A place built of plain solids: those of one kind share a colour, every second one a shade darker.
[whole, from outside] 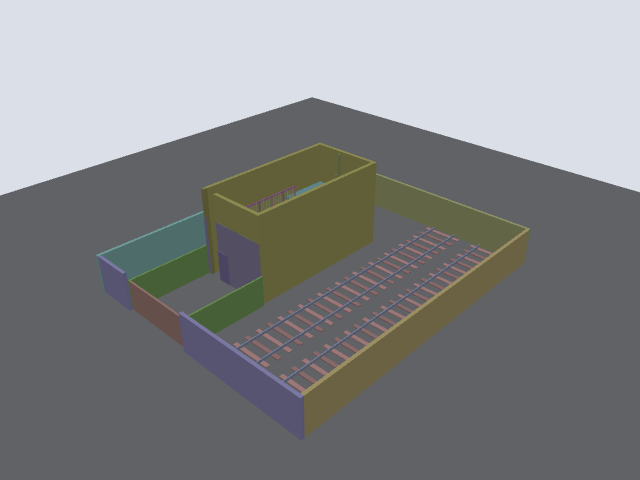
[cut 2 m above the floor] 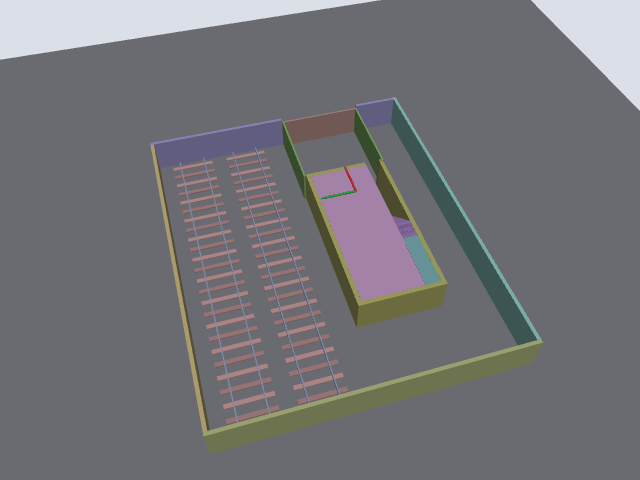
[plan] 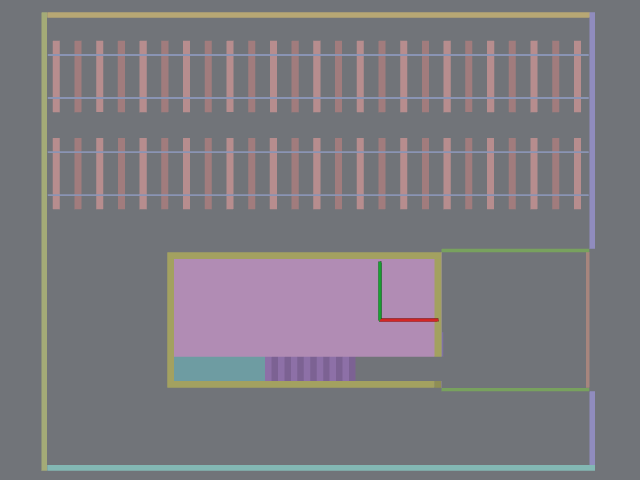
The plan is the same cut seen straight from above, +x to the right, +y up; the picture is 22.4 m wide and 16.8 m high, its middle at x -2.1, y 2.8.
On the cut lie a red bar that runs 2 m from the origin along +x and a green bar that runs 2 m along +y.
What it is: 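A railway signal box with its stair inside, its base rendered, brick-red without and limewashed within; 9.1 x 4.3 m within the walls, the operating floor 2.97 m up, 2.6 m high; one straight flight of 15 risers of 0.198 m on goings of 0.226 m, 0.85 m clear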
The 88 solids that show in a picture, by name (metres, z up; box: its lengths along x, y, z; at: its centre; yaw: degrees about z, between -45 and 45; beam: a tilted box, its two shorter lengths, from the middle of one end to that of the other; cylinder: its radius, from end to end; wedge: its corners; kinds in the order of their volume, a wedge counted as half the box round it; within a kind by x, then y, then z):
{
 "upper_front_1": {"box": [9.12, 3.42, 3.02], "at": [-2.65, 0.42, 1.46]},
 "wall_1": {"box": [0.24, 4.75, 5.62], "at": [-7.33, 0.0, 2.76]},
 "wall_2": {"box": [9.12, 0.24, 5.62], "at": [-2.65, -2.25, 2.76]},
 "wall_3": {"box": [9.12, 0.24, 5.62], "at": [-2.65, 2.25, 2.76]},
 "wall_4": {"box": [0.24, 0.24, 5.62], "at": [2.03, -2.25, 2.76]},
 "wall_5": {"box": [0.24, 3.66, 5.62], "at": [2.03, 0.54, 2.76]},
 "bound_back_1": {"box": [19.18, 0.2, 2.45], "at": [-2.06, -5.17, 1.18]},
 "bound_line_1": {"box": [18.98, 0.2, 2.45], "at": [-2.16, 10.67, 1.18]},
 "upper_head_1": {"box": [3.19, 0.85, 3.02], "at": [-5.61, -1.71, 1.46]},
 "bound_end_1": {"box": [0.2, 16.05, 2.45], "at": [-11.75, 2.75, 1.18]},
 "bound_near_1": {"box": [0.2, 2.58, 2.45], "at": [7.43, -3.78, 1.18]},
 "bound_near_2": {"box": [0.2, 8.28, 2.45], "at": [7.43, 6.63, 1.18]},
 "step_1": {"box": [0.23, 0.85, 2.82], "at": [-3.91, -1.71, 1.36]},
 "step_2": {"box": [0.23, 0.85, 2.63], "at": [-3.68, -1.71, 1.26]},
 "step_3": {"box": [0.23, 0.85, 2.43], "at": [-3.46, -1.71, 1.16]},
 "step_4": {"box": [0.23, 0.85, 2.23], "at": [-3.23, -1.71, 1.06]},
 "step_5": {"box": [0.23, 0.85, 2.03], "at": [-3.01, -1.71, 0.97]},
 "step_6": {"box": [0.23, 0.85, 1.83], "at": [-2.78, -1.71, 0.87]},
 "step_7": {"box": [0.23, 0.85, 1.63], "at": [-2.55, -1.71, 0.77]},
 "step_8": {"box": [0.23, 0.85, 1.44], "at": [-2.33, -1.71, 0.67]},
 "step_9": {"box": [0.23, 0.85, 1.24], "at": [-2.1, -1.71, 0.57]},
 "step_10": {"box": [0.23, 0.85, 1.04], "at": [-1.88, -1.71, 0.47]},
 "step_11": {"box": [0.23, 0.85, 0.84], "at": [-1.65, -1.71, 0.37]},
 "step_12": {"box": [0.23, 0.85, 0.64], "at": [-1.43, -1.71, 0.27]},
 "step_13": {"box": [0.23, 0.85, 0.45], "at": [-1.2, -1.71, 0.17]},
 "step_14": {"box": [0.23, 0.85, 0.25], "at": [-0.97, -1.71, 0.07]},
 "sleeper_1": {"box": [0.25, 2.5, 0.11], "at": [-11.33, 5.12, 0.01]},
 "sleeper_2": {"box": [0.25, 2.5, 0.11], "at": [-11.33, 8.52, 0.01]},
 "sleeper_3": {"box": [0.25, 2.5, 0.11], "at": [-10.57, 5.12, 0.01]},
 "sleeper_4": {"box": [0.25, 2.5, 0.11], "at": [-10.57, 8.52, 0.01]},
 "sleeper_5": {"box": [0.25, 2.5, 0.11], "at": [-9.81, 5.12, 0.01]},
 "sleeper_6": {"box": [0.25, 2.5, 0.11], "at": [-9.81, 8.52, 0.01]},
 "sleeper_7": {"box": [0.25, 2.5, 0.11], "at": [-9.05, 5.12, 0.01]},
 "sleeper_8": {"box": [0.25, 2.5, 0.11], "at": [-9.05, 8.52, 0.01]},
 "sleeper_9": {"box": [0.25, 2.5, 0.11], "at": [-8.29, 5.12, 0.01]},
 "sleeper_10": {"box": [0.25, 2.5, 0.11], "at": [-8.29, 8.52, 0.01]},
 "sleeper_11": {"box": [0.25, 2.5, 0.11], "at": [-7.53, 5.12, 0.01]},
 "sleeper_12": {"box": [0.25, 2.5, 0.11], "at": [-7.53, 8.52, 0.01]},
 "sleeper_13": {"box": [0.25, 2.5, 0.11], "at": [-6.77, 5.12, 0.01]},
 "sleeper_14": {"box": [0.25, 2.5, 0.11], "at": [-6.77, 8.52, 0.01]},
 "sleeper_15": {"box": [0.25, 2.5, 0.11], "at": [-6.01, 5.12, 0.01]},
 "sleeper_16": {"box": [0.25, 2.5, 0.11], "at": [-6.01, 8.52, 0.01]},
 "sleeper_17": {"box": [0.25, 2.5, 0.11], "at": [-5.25, 5.12, 0.01]},
 "sleeper_18": {"box": [0.25, 2.5, 0.11], "at": [-5.25, 8.52, 0.01]},
 "sleeper_19": {"box": [0.25, 2.5, 0.11], "at": [-4.49, 5.12, 0.01]},
 "sleeper_20": {"box": [0.25, 2.5, 0.11], "at": [-4.49, 8.52, 0.01]},
 "sleeper_21": {"box": [0.25, 2.5, 0.11], "at": [-3.73, 5.12, 0.01]},
 "sleeper_22": {"box": [0.25, 2.5, 0.11], "at": [-3.73, 8.52, 0.01]},
 "sleeper_23": {"box": [0.25, 2.5, 0.11], "at": [-2.97, 5.12, 0.01]},
 "sleeper_24": {"box": [0.25, 2.5, 0.11], "at": [-2.97, 8.52, 0.01]},
 "sleeper_25": {"box": [0.25, 2.5, 0.11], "at": [-2.21, 5.12, 0.01]},
 "sleeper_26": {"box": [0.25, 2.5, 0.11], "at": [-2.21, 8.52, 0.01]},
 "sleeper_27": {"box": [0.25, 2.5, 0.11], "at": [-1.45, 5.12, 0.01]},
 "sleeper_28": {"box": [0.25, 2.5, 0.11], "at": [-1.45, 8.52, 0.01]},
 "sleeper_29": {"box": [0.25, 2.5, 0.11], "at": [-0.69, 5.12, 0.01]},
 "sleeper_30": {"box": [0.25, 2.5, 0.11], "at": [-0.69, 8.52, 0.01]},
 "sleeper_31": {"box": [0.25, 2.5, 0.11], "at": [0.07, 5.12, 0.01]},
 "sleeper_32": {"box": [0.25, 2.5, 0.11], "at": [0.07, 8.52, 0.01]},
 "sleeper_33": {"box": [0.25, 2.5, 0.11], "at": [0.83, 5.12, 0.01]},
 "sleeper_34": {"box": [0.25, 2.5, 0.11], "at": [0.83, 8.52, 0.01]},
 "sleeper_35": {"box": [0.25, 2.5, 0.11], "at": [1.59, 5.12, 0.01]},
 "sleeper_36": {"box": [0.25, 2.5, 0.11], "at": [1.59, 8.52, 0.01]},
 "sleeper_37": {"box": [0.25, 2.5, 0.11], "at": [2.35, 5.12, 0.01]},
 "sleeper_38": {"box": [0.25, 2.5, 0.11], "at": [2.35, 8.52, 0.01]},
 "sleeper_39": {"box": [0.25, 2.5, 0.11], "at": [3.11, 5.12, 0.01]},
 "sleeper_40": {"box": [0.25, 2.5, 0.11], "at": [3.11, 8.52, 0.01]},
 "sleeper_41": {"box": [0.25, 2.5, 0.11], "at": [3.87, 5.12, 0.01]},
 "sleeper_42": {"box": [0.25, 2.5, 0.11], "at": [3.87, 8.52, 0.01]},
 "sleeper_43": {"box": [0.25, 2.5, 0.11], "at": [4.63, 5.12, 0.01]},
 "sleeper_44": {"box": [0.25, 2.5, 0.11], "at": [4.63, 8.52, 0.01]},
 "sleeper_45": {"box": [0.25, 2.5, 0.11], "at": [5.39, 5.12, 0.01]},
 "sleeper_46": {"box": [0.25, 2.5, 0.11], "at": [5.39, 8.52, 0.01]},
 "sleeper_47": {"box": [0.25, 2.5, 0.11], "at": [6.15, 5.12, 0.01]},
 "sleeper_48": {"box": [0.25, 2.5, 0.11], "at": [6.15, 8.52, 0.01]},
 "sleeper_49": {"box": [0.25, 2.5, 0.11], "at": [6.91, 5.12, 0.01]},
 "sleeper_50": {"box": [0.25, 2.5, 0.11], "at": [6.91, 8.52, 0.01]},
 "fence_1": {"box": [5.18, 0.12, 1.95], "at": [4.74, -2.43, 0.93]},
 "fence_2": {"box": [5.18, 0.12, 1.95], "at": [4.74, 2.43, 0.93]},
 "fence_end_1": {"box": [0.12, 4.75, 1.95], "at": [7.27, 0.0, 0.93]},
 "rail_line_1": {"box": [18.94, 0.07, 0.15], "at": [-2.16, 4.37, 0.14]},
 "rail_line_2": {"box": [18.94, 0.07, 0.15], "at": [-2.16, 5.88, 0.14]},
 "rail_line_3": {"box": [18.94, 0.07, 0.15], "at": [-2.16, 7.77, 0.14]},
 "rail_line_4": {"box": [18.94, 0.07, 0.15], "at": [-2.16, 9.28, 0.14]},
 "skin_1": {"box": [0.02, 0.24, 3.92], "at": [2.16, -2.25, 1.91]},
 "skin_2": {"box": [0.02, 3.66, 3.92], "at": [2.16, 0.54, 1.91]},
 "door_leaf_1": {"box": [0.042, 0.85, 1.99], "at": [2.19, -0.85, 1.01]},
 "stove_flue_1": {"box": [0.13, 0.13, 1.74], "at": [-6.84, -0.14, 4.7]},
 "rail_top_1": {"box": [5.93, 0.08, 0.06], "at": [-1.05, -1.23, 3.98]}
}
